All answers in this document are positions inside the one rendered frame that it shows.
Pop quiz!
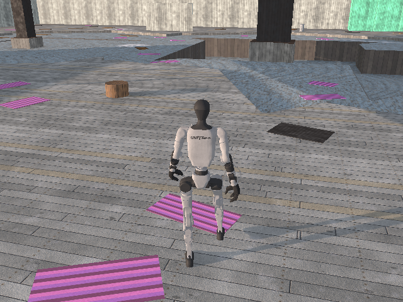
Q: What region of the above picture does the robot left hand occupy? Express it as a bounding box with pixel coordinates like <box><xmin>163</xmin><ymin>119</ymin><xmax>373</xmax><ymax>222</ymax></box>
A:
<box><xmin>169</xmin><ymin>169</ymin><xmax>183</xmax><ymax>181</ymax></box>

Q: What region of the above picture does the right robot upper arm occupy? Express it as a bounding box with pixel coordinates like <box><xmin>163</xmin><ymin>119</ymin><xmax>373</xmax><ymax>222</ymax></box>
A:
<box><xmin>215</xmin><ymin>127</ymin><xmax>230</xmax><ymax>163</ymax></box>

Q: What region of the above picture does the left robot upper arm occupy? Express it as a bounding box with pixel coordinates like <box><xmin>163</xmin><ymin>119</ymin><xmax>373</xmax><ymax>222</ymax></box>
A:
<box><xmin>173</xmin><ymin>126</ymin><xmax>189</xmax><ymax>160</ymax></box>

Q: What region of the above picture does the robot left shin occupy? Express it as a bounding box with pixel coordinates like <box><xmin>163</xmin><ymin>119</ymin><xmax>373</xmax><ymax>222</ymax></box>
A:
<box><xmin>183</xmin><ymin>216</ymin><xmax>193</xmax><ymax>259</ymax></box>

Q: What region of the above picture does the robot left forearm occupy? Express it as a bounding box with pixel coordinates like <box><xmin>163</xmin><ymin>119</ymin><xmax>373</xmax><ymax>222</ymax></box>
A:
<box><xmin>169</xmin><ymin>151</ymin><xmax>179</xmax><ymax>172</ymax></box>

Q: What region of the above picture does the robot right forearm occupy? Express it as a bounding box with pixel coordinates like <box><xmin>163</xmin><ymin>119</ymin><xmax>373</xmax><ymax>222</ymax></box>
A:
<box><xmin>224</xmin><ymin>154</ymin><xmax>238</xmax><ymax>186</ymax></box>

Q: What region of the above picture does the robot right hand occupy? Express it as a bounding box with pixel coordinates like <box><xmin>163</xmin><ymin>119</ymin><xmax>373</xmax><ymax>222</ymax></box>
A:
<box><xmin>225</xmin><ymin>184</ymin><xmax>240</xmax><ymax>202</ymax></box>

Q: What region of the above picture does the robot right foot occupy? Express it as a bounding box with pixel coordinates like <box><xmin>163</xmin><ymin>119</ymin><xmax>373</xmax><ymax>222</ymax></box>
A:
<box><xmin>217</xmin><ymin>227</ymin><xmax>225</xmax><ymax>240</ymax></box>

